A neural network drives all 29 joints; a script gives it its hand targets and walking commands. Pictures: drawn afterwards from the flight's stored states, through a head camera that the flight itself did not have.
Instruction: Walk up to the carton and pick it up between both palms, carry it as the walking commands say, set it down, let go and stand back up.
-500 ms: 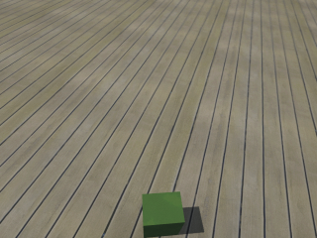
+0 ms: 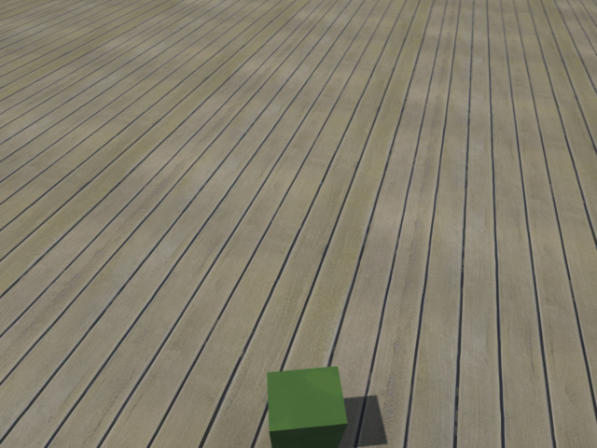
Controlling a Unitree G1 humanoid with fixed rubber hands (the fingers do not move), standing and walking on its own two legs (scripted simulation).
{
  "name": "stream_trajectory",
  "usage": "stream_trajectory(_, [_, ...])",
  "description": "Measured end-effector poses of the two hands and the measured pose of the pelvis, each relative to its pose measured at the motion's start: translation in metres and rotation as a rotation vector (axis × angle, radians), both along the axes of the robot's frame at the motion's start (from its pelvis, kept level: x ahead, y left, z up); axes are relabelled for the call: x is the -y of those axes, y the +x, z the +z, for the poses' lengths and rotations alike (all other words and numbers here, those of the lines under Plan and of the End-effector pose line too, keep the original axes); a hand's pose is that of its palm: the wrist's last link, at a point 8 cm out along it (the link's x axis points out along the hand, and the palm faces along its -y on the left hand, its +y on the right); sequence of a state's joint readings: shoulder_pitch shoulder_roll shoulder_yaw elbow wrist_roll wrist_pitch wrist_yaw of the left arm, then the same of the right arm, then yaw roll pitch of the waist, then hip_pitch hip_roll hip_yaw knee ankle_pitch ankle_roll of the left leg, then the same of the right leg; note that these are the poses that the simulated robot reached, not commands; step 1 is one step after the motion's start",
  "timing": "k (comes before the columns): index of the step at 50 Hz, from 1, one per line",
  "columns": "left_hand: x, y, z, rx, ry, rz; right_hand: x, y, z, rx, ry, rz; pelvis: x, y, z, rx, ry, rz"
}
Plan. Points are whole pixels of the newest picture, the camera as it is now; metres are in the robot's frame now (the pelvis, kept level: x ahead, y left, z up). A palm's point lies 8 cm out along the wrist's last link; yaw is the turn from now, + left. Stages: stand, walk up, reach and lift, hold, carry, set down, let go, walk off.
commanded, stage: walk up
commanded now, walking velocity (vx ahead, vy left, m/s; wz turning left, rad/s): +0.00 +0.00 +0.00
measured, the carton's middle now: (304, 413) +0.37 -0.01 -0.64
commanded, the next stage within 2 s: stand in 1.80 s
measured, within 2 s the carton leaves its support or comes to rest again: neither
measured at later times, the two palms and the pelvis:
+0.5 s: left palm out of the picture +0.02 +0.14 -0.12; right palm out of the picture +0.02 -0.35 -0.15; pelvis -0.01 -0.10 +0.00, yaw +3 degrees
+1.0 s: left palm out of the picture -0.08 +0.22 -0.12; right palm out of the picture +0.03 -0.31 -0.14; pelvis -0.03 -0.06 +0.00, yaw +4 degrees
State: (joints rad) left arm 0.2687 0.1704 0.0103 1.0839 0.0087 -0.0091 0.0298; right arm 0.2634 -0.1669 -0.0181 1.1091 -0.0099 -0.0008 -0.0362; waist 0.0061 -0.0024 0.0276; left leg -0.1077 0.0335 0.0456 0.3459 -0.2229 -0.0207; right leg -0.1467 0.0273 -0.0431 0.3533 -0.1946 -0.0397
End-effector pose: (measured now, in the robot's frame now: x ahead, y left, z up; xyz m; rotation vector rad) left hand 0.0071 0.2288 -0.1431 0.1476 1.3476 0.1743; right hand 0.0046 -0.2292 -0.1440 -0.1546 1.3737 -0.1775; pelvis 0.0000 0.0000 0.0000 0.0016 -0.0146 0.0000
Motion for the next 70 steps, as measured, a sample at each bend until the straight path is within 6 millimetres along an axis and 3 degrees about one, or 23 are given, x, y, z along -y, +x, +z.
stream_trajectory(5, [0.0, -0.006, -0.003, -0.021, 0.003, 0.008, 0.002, -0.014, -0.001, -0.024, -0.017, -0.005, 0.004, -0.004, -0.003, -0.011, 0.004, 0.001])
stream_trajectory(9, [-0.008, 0.0, -0.002, -0.027, 0.046, 0.005, 0.031, -0.035, 0.006, -0.061, -0.08, -0.027, 0.02, -0.008, -0.004, -0.029, -0.009, 0.02])
stream_trajectory(12, [-0.003, 0.009, 0.003, -0.005, 0.064, -0.001, 0.057, -0.039, 0.007, -0.078, -0.1, -0.022, 0.035, -0.009, -0.005, -0.037, -0.016, 0.02])
stream_trajectory(18, [0.037, 0.016, 0.003, 0.044, 0.105, -0.008, 0.108, -0.025, -0.011, -0.064, -0.076, 0.01, 0.077, -0.007, -0.016, -0.039, -0.004, 0.03])
stream_trajectory(24, [0.084, 0.009, 0.02, 0.074, 0.078, 0.025, 0.121, 0.014, -0.009, -0.01, -0.016, 0.055, 0.094, -0.007, -0.002, -0.032, 0.039, 0.057])
stream_trajectory(31, [0.108, -0.001, 0.008, 0.052, 0.018, 0.046, 0.108, 0.036, -0.008, 0.054, 0.011, 0.065, 0.101, -0.007, -0.002, -0.019, 0.015, 0.053])
stream_trajectory(39, [0.11, -0.023, -0.006, 0.001, -0.013, 0.067, 0.093, 0.007, -0.002, 0.005, 0.023, 0.068, 0.103, -0.011, -0.003, -0.006, 0.006, 0.059])
stream_trajectory(42, [0.089, -0.042, 0.001, -0.02, 0.055, 0.101, 0.096, 0.005, -0.005, -0.027, 0.015, 0.097, 0.096, -0.018, -0.004, -0.018, 0.018, 0.059])
stream_trajectory(46, [0.05, -0.073, 0.015, -0.069, 0.137, 0.123, 0.094, 0.019, -0.001, 0.022, 0.006, 0.111, 0.079, -0.025, -0.002, -0.022, 0.031, 0.058])
stream_trajectory(50, [0.01, -0.083, 0.021, -0.083, 0.173, 0.117, 0.081, 0.029, 0.005, 0.057, -0.004, 0.138, 0.056, -0.029, -0.001, -0.027, 0.032, 0.068])
stream_trajectory(53, [-0.015, -0.079, 0.01, -0.08, 0.145, 0.099, 0.065, 0.032, 0.006, 0.09, -0.044, 0.146, 0.034, -0.029, -0.008, -0.024, 0.011, 0.069])
stream_trajectory(57, [-0.028, -0.061, -0.007, -0.064, 0.083, 0.067, 0.037, 0.011, 0.009, 0.075, -0.07, 0.122, 0.017, -0.031, -0.01, -0.021, -0.005, 0.069])
stream_trajectory(63, [-0.019, -0.024, -0.009, -0.001, 0.012, 0.039, 0.008, -0.003, 0.016, 0.054, -0.047, 0.078, 0.008, -0.028, -0.001, -0.021, -0.017, 0.068])
stream_trajectory(70, [0.0, -0.007, -0.005, 0.039, 0.013, 0.035, 0.001, -0.006, -0.002, 0.027, 0.009, 0.046, 0.01, -0.021, -0.006, -0.004, 0.005, 0.061])
